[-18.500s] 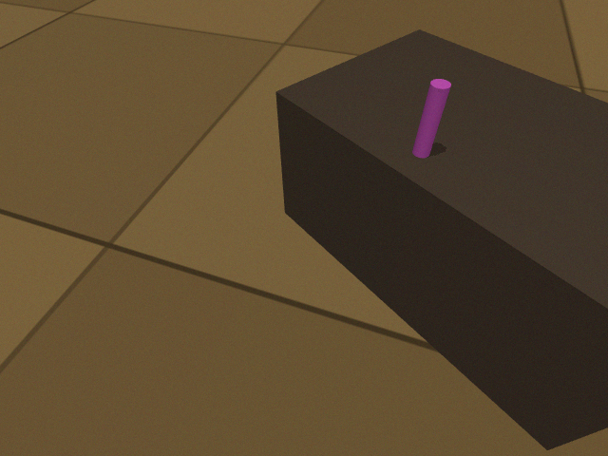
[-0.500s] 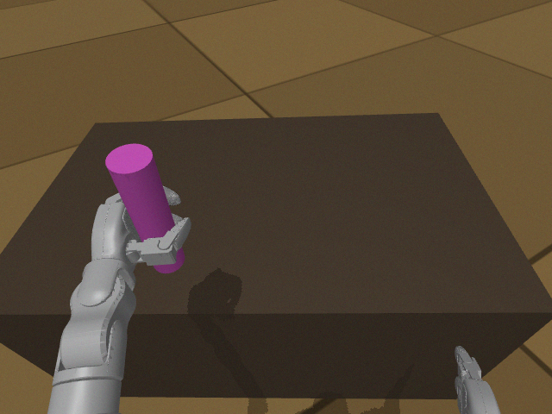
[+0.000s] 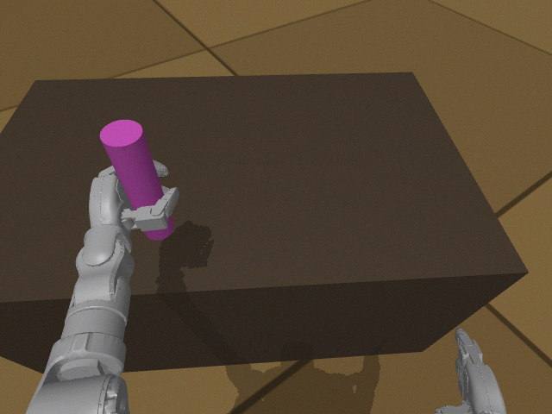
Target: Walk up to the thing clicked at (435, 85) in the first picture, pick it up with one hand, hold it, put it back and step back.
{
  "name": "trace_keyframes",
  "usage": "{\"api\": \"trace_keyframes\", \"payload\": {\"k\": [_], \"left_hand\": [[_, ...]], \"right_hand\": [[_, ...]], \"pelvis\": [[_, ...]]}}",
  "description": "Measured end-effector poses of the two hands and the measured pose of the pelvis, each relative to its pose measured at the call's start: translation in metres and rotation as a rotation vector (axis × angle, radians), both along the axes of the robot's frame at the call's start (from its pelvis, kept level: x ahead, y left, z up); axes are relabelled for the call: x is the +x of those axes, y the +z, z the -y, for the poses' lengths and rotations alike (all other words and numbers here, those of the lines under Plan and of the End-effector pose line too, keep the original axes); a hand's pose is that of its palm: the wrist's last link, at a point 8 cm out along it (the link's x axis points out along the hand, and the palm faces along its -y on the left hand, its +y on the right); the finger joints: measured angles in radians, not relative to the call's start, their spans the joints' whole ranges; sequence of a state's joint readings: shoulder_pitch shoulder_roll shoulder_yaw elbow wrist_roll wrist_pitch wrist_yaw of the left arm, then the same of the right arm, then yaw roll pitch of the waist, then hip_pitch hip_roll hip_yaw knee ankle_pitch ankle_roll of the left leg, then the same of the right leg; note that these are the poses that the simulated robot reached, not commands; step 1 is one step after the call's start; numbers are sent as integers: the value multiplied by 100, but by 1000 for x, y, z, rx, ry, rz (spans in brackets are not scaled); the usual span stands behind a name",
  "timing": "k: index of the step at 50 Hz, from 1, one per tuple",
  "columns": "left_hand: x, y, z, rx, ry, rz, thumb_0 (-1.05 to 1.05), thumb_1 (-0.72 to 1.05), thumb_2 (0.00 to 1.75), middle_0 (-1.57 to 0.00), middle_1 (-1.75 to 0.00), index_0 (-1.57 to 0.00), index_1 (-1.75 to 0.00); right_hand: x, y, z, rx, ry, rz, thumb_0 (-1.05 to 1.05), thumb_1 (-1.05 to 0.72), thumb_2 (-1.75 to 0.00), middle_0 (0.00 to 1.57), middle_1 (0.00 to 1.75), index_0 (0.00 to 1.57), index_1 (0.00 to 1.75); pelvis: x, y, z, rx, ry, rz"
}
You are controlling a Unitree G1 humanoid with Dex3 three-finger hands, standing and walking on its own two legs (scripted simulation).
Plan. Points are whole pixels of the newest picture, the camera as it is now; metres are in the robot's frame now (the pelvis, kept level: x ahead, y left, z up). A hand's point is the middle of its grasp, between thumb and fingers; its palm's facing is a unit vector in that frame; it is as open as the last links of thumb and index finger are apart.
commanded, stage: crouch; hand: left
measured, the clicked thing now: (143, 188) +0.41 +0.18 +0.11
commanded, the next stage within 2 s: lower in 0.56 s
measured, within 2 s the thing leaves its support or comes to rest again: rests again in 1.76 s
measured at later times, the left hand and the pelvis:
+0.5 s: hand (159, 196) +0.44 +0.18 +0.05, palm faces +0.12 -0.99 +0.02, open 6.5 cm; pelvis +0.00 +0.00 -0.03, yaw +0 degrees
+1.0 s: hand (166, 208) +0.46 +0.19 +0.00, palm faces +0.13 -0.99 +0.02, open 6.5 cm; pelvis -0.01 +0.00 -0.05, yaw +0 degrees
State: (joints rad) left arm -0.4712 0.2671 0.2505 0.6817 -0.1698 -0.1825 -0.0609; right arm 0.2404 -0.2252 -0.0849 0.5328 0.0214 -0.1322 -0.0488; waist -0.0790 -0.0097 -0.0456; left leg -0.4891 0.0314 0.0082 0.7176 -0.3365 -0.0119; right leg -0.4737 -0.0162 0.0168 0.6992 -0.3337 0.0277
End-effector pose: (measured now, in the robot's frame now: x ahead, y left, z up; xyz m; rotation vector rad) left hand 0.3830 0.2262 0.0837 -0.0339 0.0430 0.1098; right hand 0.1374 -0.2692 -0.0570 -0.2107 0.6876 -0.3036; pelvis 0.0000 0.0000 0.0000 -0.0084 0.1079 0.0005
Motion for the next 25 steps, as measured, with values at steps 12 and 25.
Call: {"api": "trace_keyframes", "payload": {"k": [12, 25], "left_hand": [[18, -24, -7, 13, 6, 10, -4, -3, 117, -94, -113, -97, -114], [34, -38, -8, 11, 12, 19, -4, -3, 117, -94, -113, -97, -114]], "right_hand": [[2, 0, -8, -14, 41, 13, -1, 52, -6, 6, 5, 6, 5], [-3, 3, -14, -35, 68, 31, -1, 51, -6, 6, 5, 6, 5]], "pelvis": [[-2, -14, -2, -10, 0, -72], [-4, -27, -4, -17, 0, -120]]}}
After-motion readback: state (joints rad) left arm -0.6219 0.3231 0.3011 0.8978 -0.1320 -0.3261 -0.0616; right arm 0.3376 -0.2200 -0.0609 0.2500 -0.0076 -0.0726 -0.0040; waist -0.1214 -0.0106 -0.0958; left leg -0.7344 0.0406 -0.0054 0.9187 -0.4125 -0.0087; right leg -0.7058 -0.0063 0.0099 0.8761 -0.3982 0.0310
